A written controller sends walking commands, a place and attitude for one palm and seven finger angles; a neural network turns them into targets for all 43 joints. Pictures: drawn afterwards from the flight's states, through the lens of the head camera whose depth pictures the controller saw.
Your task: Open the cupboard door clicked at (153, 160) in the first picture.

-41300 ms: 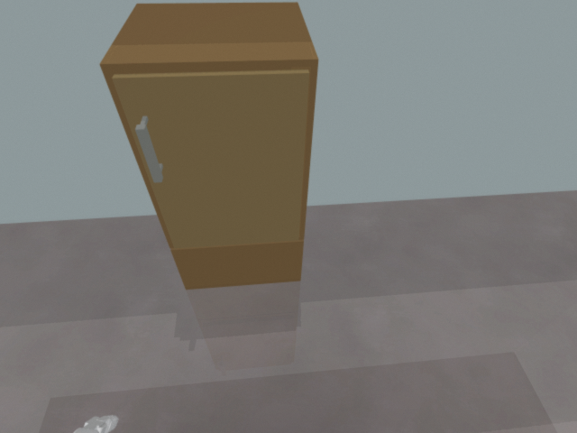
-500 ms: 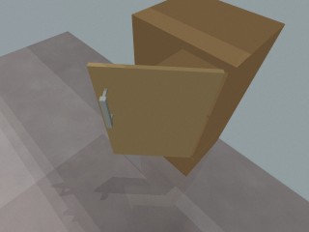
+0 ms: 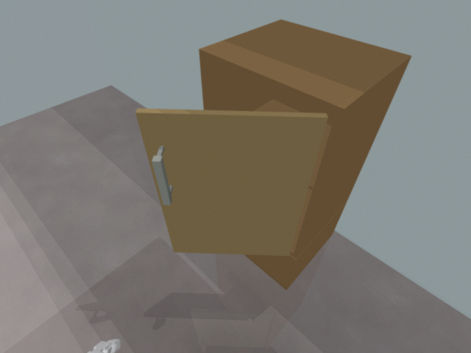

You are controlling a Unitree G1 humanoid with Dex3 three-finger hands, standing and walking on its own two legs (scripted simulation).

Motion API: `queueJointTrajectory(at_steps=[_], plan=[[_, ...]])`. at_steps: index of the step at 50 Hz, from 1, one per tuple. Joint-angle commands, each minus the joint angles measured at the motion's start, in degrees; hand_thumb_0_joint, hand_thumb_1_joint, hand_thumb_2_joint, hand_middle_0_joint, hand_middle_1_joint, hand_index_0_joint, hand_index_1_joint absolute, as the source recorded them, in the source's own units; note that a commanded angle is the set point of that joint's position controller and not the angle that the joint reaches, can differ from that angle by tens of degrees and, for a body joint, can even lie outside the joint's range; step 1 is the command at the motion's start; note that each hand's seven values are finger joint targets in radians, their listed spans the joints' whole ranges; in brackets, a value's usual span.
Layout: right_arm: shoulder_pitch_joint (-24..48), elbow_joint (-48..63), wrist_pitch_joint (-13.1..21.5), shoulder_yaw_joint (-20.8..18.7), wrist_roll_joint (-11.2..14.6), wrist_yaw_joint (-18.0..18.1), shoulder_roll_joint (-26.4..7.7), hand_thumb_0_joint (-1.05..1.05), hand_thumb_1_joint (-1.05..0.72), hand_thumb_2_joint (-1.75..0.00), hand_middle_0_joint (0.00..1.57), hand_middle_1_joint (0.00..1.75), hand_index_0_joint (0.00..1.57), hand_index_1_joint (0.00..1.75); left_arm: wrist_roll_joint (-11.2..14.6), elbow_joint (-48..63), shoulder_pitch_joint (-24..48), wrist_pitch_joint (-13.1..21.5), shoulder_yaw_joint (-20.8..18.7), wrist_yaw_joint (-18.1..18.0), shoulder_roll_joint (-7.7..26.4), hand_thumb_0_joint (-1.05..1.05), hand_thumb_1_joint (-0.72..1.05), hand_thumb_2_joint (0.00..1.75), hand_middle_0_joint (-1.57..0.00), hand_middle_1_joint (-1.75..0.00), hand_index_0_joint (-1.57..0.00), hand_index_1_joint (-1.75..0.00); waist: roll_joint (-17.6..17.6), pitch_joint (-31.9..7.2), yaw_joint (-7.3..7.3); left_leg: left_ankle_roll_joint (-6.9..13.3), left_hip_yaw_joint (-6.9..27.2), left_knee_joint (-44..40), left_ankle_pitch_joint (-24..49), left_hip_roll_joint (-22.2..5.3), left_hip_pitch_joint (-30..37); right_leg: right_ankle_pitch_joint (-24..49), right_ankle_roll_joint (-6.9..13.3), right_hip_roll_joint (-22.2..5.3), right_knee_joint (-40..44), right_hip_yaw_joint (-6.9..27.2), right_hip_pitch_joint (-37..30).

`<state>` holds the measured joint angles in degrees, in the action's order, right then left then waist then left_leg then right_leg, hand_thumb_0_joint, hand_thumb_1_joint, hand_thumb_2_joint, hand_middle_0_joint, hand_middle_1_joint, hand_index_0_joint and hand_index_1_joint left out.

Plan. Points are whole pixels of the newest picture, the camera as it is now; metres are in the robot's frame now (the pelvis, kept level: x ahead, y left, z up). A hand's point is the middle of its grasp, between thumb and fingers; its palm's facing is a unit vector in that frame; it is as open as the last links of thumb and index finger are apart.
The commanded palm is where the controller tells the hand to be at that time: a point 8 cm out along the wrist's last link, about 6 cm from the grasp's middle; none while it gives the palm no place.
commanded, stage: come to a stop and stand still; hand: left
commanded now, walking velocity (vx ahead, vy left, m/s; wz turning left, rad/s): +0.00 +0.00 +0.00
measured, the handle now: (164, 176) +0.53 +0.21 -0.04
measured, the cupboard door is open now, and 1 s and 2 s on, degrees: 42 42 42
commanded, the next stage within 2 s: look again from close up in 0.14 s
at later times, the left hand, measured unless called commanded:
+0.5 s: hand out of the picture +0.06 +0.23 -0.14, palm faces -0.01 -0.95 -0.31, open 7.4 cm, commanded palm none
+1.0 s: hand (107, 314) +0.19 +0.23 -0.03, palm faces +0.31 -0.94 -0.15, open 7.6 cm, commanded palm +0.12 +0.27 -0.06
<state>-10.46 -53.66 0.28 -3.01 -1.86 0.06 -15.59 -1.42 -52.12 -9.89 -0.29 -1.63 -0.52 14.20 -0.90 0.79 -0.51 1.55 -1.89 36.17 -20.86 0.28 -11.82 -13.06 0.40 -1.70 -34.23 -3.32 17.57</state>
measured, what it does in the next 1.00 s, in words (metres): stands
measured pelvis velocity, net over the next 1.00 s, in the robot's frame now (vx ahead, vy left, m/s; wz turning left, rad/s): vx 0.02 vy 0.01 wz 0.03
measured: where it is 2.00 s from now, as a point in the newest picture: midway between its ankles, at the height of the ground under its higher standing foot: outside the picture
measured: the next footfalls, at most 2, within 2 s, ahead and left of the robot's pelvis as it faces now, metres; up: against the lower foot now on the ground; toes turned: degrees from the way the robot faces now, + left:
none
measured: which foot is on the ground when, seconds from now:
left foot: down 0.00-1.00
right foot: down 0.00-1.00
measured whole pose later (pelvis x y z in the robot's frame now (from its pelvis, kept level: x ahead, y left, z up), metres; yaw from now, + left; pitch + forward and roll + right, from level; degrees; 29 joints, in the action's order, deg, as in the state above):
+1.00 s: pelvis +0.02 +0.01 +0.01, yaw +2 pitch -1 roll +1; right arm -16.2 -48.2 12.5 -0.5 1.3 2.3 -14.1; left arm 9.3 -19.2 -20.6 9.2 -8.2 -1.2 11.7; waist -0.6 -0.5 0.0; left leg 1.8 -1.0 29.6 -17.9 2.4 -11.0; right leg -12.5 -0.3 -3.8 -30.7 -4.0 17.5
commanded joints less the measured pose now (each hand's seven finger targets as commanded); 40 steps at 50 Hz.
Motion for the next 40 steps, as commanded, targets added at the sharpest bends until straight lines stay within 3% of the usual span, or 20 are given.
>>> queueJointTrajectory(at_steps=[1,5,14,20,34,40], plan=[[2.17,4.30,1.84,-1.61,0.15,0.37,-10.83,0.00,-0.90,-0.90,0.20,0.30,0.20,0.30,0.41,3.90,1.55,2.24,-2.67,-0.44,11.47,0.00,0.90,0.90,-0.20,-0.30,-0.20,-0.30,0.85,1.60,0.60,2.78,9.67,-16.70,-1.48,-5.72,-8.25,-3.84,2.48,-3.91,10.14,7.39,-6.00],[2.79,3.74,1.71,-1.14,0.24,-0.06,-12.17,0.00,-0.90,-0.90,0.20,0.30,0.20,0.30,0.49,3.30,3.12,2.57,-2.04,-0.18,12.88,0.00,0.90,0.90,-0.20,-0.30,-0.20,-0.30,0.97,-0.24,-0.03,2.24,8.78,-17.26,2.34,-5.64,-4.21,-2.62,2.20,-5.06,12.61,7.67,-6.14],[3.87,-0.06,1.35,0.27,0.64,-0.39,-14.24,0.00,-0.90,-0.90,0.20,0.30,0.20,0.30,0.86,-0.56,3.09,2.70,-0.79,-0.08,15.10,0.00,0.90,0.90,-0.20,-0.30,-0.20,-0.30,1.33,-1.47,-0.05,1.20,7.77,-17.94,7.15,-5.80,-1.98,1.40,1.79,-6.64,14.85,7.70,-8.76],[3.26,-3.06,1.24,1.05,0.86,-0.28,-13.25,0.00,-0.90,-0.90,0.20,0.30,0.20,0.30,0.95,-3.18,2.22,2.72,-0.18,-0.38,14.21,0.00,0.90,0.90,-0.20,-0.30,-0.20,-0.30,2.18,-2.12,-0.04,0.77,7.17,-18.23,10.68,-6.09,-0.28,6.14,1.67,-6.95,15.05,7.08,-10.53],[2.19,-7.44,1.11,1.37,0.94,0.16,-10.40,0.00,-0.90,-0.90,0.20,0.30,0.20,0.30,0.85,-6.54,0.27,2.51,0.18,-0.82,11.43,0.00,0.90,0.90,-0.20,-0.30,-0.20,-0.30,2.43,-0.24,0.37,0.38,6.54,-18.99,9.92,-5.82,-0.32,4.75,1.32,-7.05,16.81,7.13,-10.76],[1.53,-8.14,1.31,1.39,1.03,0.37,-9.51,0.00,-0.90,-0.90,0.20,0.30,0.20,0.30,0.73,-6.89,-0.13,2.36,0.22,-0.94,10.49,0.00,0.90,0.90,-0.20,-0.30,-0.20,-0.30,1.09,-0.95,0.39,0.30,6.77,-19.68,11.67,-6.50,0.03,8.25,1.22,-6.67,15.81,6.14,-12.13]])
